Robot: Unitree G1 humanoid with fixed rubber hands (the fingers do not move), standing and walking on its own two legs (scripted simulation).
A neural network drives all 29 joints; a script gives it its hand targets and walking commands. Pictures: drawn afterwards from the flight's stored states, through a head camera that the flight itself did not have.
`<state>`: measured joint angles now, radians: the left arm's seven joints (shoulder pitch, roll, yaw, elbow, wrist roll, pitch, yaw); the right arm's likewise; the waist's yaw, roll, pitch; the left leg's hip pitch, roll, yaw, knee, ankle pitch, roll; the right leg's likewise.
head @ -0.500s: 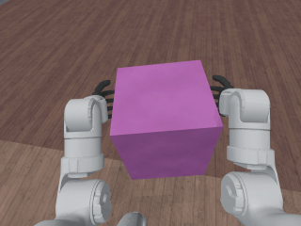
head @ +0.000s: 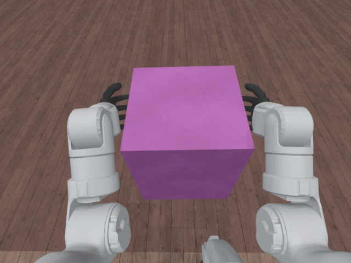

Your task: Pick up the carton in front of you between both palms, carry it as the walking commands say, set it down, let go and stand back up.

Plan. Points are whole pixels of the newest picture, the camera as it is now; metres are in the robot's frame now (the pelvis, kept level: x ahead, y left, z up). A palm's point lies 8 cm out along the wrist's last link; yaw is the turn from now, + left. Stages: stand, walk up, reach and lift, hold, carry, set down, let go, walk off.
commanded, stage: carry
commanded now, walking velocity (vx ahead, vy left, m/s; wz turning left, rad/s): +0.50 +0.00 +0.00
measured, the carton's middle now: (184, 138) +0.38 -0.03 +0.08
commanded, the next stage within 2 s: none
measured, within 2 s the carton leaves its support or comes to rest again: neither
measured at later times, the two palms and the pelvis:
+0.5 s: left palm (103, 30) +0.66 +0.16 +0.20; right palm (213, 20) +0.69 -0.14 +0.20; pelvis +0.30 -0.02 +0.03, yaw +1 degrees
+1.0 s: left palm (125, 10) +0.96 +0.13 +0.13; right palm (204, 7) +0.96 -0.17 +0.13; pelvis +0.62 -0.02 +0.02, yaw +1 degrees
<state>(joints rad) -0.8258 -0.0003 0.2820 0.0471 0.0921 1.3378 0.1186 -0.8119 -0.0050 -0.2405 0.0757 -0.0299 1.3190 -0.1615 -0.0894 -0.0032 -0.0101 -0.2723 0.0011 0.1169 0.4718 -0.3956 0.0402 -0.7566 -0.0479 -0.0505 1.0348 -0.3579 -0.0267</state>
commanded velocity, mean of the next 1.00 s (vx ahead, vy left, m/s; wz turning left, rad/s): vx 0.50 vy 0.00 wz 0.00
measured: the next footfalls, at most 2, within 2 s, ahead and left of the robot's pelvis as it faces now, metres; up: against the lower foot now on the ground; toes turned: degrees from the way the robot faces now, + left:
right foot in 0.12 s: +0.26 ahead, -0.12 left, +0.03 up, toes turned -5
left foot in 0.54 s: +0.49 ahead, +0.08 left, +0.03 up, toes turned +6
